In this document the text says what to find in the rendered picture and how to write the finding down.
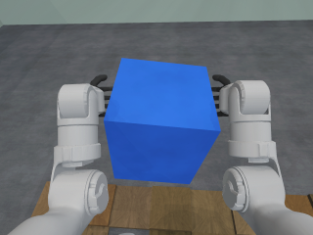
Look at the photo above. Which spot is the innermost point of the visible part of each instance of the right robot upper arm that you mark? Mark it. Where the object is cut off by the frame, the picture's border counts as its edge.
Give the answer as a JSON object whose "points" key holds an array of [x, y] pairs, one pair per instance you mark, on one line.
{"points": [[257, 193]]}

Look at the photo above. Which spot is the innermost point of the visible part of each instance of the carton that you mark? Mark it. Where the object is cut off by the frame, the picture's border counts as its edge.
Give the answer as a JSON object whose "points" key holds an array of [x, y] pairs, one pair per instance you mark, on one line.
{"points": [[161, 121]]}

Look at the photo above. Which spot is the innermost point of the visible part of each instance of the robot right forearm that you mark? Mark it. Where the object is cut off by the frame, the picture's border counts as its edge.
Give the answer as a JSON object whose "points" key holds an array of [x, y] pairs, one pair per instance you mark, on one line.
{"points": [[248, 106]]}

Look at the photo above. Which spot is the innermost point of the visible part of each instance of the left robot upper arm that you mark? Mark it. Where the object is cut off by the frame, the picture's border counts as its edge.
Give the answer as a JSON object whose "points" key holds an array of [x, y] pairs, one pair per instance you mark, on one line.
{"points": [[75, 197]]}

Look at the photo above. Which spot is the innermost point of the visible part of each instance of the left robot hand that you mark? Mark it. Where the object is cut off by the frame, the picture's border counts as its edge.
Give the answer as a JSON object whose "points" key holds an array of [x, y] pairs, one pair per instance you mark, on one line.
{"points": [[95, 82]]}

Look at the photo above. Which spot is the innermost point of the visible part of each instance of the right robot hand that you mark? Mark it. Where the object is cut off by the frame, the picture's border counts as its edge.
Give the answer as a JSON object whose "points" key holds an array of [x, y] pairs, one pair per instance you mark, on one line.
{"points": [[225, 81]]}

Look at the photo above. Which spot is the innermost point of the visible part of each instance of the robot left forearm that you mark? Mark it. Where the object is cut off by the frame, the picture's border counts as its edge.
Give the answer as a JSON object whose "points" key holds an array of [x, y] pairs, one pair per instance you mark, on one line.
{"points": [[78, 109]]}

